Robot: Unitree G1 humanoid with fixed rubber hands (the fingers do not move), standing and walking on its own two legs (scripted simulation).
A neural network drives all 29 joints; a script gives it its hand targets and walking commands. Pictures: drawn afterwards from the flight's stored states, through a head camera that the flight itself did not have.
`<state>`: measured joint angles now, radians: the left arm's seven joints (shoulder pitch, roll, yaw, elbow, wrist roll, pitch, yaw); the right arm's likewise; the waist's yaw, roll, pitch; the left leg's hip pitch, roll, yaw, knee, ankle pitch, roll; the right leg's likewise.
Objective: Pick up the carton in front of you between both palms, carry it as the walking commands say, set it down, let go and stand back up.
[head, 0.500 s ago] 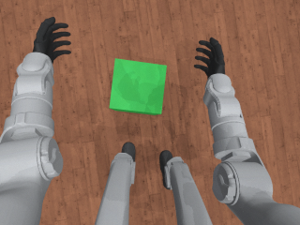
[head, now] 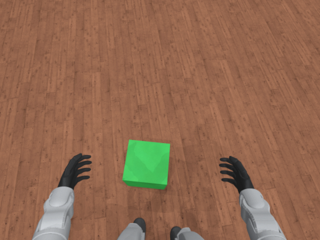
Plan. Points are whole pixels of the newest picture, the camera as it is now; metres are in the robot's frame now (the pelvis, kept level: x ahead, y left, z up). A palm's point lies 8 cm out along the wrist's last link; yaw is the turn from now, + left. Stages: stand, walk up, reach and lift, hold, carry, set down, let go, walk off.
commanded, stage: let go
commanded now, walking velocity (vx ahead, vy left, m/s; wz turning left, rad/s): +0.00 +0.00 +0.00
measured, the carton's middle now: (147, 166) +0.42 +0.05 -0.62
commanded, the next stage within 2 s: stand in 0.70 s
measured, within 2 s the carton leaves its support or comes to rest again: neither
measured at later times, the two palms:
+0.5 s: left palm (64, 229) +0.17 +0.21 -0.04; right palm (275, 217) +0.18 -0.25 -0.04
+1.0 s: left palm (37, 239) +0.15 +0.28 -0.06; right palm (288, 226) +0.16 -0.29 -0.06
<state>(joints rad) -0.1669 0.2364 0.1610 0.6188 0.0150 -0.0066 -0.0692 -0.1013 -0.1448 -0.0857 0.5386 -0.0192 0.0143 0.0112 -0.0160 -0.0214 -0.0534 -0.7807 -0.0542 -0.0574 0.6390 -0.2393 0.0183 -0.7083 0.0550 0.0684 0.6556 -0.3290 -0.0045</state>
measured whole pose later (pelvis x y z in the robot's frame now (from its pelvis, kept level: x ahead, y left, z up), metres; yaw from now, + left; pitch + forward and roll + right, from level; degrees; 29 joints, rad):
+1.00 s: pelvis +0.02 -0.01 +0.02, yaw -1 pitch -1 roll +0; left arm 0.23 0.31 0.08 0.66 0.01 0.00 0.02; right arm 0.18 -0.29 -0.07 0.72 -0.02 -0.01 -0.03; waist 0.01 -0.01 0.01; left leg -0.21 -0.05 -0.05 0.53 -0.29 0.02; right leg -0.13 0.05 0.08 0.51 -0.35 -0.02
